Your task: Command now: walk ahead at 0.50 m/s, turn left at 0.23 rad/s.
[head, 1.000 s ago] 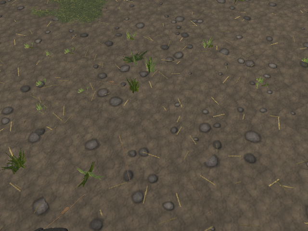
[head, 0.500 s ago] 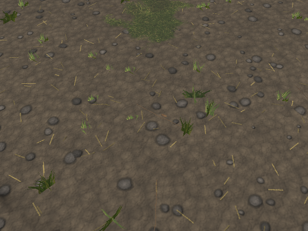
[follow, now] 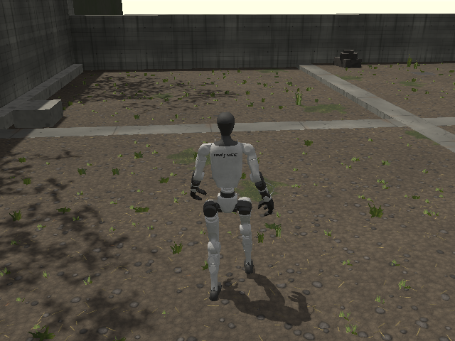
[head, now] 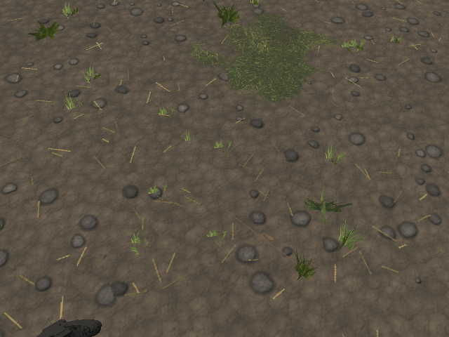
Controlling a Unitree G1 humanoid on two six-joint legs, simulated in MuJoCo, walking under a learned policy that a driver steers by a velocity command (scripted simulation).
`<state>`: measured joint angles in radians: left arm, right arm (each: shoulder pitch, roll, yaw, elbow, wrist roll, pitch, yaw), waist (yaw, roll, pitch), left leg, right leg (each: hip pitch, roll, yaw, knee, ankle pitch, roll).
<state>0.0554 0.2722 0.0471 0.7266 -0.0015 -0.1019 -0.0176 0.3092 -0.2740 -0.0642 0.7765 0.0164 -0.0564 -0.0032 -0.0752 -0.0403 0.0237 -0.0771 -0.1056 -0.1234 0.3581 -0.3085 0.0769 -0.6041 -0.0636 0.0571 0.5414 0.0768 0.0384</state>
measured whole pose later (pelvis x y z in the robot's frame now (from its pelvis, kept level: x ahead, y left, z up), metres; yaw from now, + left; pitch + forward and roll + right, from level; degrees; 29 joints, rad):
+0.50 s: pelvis +0.28 -0.04 +0.00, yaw +2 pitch +2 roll -2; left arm 0.38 0.27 0.05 0.87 -0.02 -0.08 -0.01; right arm 0.07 -0.26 -0.04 0.69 0.01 -0.07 0.02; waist 0.10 0.04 0.02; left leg -0.64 0.09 -0.04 0.60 0.04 0.00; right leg -0.01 0.06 -0.02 0.23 -0.26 -0.04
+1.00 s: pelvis +0.56 +0.02 +0.00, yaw -1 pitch +2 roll +2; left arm 0.12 0.28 0.04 0.78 -0.02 -0.06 -0.02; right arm 0.34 -0.28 -0.06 0.85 0.00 -0.09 0.01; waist -0.07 -0.05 0.01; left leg 0.00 -0.06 0.09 0.20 -0.23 0.05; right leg -0.68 -0.11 0.04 0.67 0.07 0.00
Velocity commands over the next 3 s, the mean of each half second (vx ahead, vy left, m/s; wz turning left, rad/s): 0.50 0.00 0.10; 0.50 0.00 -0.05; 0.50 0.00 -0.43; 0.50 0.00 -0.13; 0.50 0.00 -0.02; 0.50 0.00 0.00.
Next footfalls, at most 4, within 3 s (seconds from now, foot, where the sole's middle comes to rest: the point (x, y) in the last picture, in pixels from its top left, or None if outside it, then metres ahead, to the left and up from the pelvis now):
0.08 right None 0.24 -0.14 -0.78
0.62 left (175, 319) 0.52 0.11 -0.78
1.16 right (246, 227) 0.82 -0.13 -0.78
1.62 left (198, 159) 1.13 0.02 -0.78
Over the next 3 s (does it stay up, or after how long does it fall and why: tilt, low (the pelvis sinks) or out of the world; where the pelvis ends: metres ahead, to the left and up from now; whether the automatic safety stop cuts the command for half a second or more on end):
stays up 1.66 -0.24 0.01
